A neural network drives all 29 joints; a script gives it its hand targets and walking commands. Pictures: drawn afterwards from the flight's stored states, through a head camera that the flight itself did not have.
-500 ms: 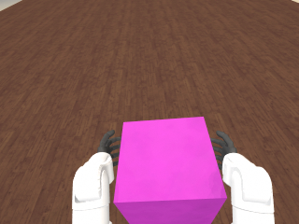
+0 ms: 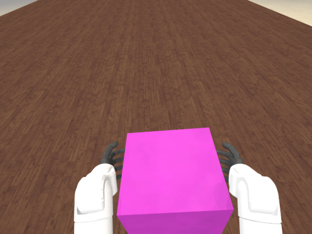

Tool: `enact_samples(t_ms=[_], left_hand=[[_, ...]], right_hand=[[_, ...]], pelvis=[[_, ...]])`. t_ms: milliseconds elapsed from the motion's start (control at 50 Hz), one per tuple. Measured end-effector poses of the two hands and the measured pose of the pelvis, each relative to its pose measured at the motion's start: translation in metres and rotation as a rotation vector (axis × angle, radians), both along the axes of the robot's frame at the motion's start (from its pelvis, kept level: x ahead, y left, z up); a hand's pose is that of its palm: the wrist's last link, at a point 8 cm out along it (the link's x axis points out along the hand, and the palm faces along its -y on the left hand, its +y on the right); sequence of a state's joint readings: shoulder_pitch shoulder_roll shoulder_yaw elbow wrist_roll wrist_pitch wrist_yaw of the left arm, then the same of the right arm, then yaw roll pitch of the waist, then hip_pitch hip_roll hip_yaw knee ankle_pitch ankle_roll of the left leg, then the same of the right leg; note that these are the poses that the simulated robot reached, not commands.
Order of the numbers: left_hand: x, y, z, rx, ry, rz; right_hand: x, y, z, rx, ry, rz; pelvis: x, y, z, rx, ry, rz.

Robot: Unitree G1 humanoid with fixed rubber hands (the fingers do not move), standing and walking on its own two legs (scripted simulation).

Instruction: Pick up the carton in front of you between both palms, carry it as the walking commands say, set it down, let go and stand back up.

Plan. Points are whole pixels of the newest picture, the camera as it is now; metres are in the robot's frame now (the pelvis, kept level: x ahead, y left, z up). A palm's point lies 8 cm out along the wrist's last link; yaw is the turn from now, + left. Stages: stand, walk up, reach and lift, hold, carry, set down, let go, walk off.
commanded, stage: carry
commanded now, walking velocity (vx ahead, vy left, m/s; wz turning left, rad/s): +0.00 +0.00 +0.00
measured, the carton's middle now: (172, 190) +0.27 +0.00 +0.01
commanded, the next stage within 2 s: hold in 1.08 s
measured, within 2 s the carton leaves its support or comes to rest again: neither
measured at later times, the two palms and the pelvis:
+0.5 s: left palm (106, 186) +0.25 +0.15 +0.07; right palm (232, 187) +0.24 -0.14 +0.06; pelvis -0.02 +0.00 +0.00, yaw +0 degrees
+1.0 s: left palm (107, 189) +0.25 +0.15 +0.05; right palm (231, 191) +0.24 -0.14 +0.05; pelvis -0.05 +0.01 +0.00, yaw +0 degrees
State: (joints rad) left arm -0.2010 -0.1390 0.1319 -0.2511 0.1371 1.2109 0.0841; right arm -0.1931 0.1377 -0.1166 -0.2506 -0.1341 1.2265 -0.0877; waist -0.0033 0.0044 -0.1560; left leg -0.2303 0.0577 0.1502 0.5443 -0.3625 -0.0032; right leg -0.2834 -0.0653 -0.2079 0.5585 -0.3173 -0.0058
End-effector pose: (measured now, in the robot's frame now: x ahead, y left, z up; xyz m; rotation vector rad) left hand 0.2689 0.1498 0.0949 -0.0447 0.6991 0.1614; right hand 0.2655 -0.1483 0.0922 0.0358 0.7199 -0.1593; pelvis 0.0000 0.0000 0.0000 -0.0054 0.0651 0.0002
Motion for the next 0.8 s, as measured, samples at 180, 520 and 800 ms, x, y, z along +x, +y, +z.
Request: enact_samples(t_ms=[180, 520, 800], left_hand=[[-0.001, 0.002, -0.011, 0.011, 0.011, -0.008], [-0.023, 0.005, -0.031, 0.063, 0.001, -0.035], [-0.02, 0.005, -0.05, 0.086, -0.032, -0.05]], right_hand=[[-0.002, 0.002, -0.011, -0.005, 0.011, 0.002], [-0.023, 0.006, -0.031, -0.058, 0.0, 0.043], [-0.02, 0.006, -0.051, -0.082, -0.035, 0.058]], pelvis=[[-0.001, 0.003, -0.003, 0.0, 0.001, -0.003], [-0.026, 0.004, 0.001, 0.003, -0.028, -0.002], [-0.05, 0.005, 0.003, 0.005, -0.033, -0.004]])
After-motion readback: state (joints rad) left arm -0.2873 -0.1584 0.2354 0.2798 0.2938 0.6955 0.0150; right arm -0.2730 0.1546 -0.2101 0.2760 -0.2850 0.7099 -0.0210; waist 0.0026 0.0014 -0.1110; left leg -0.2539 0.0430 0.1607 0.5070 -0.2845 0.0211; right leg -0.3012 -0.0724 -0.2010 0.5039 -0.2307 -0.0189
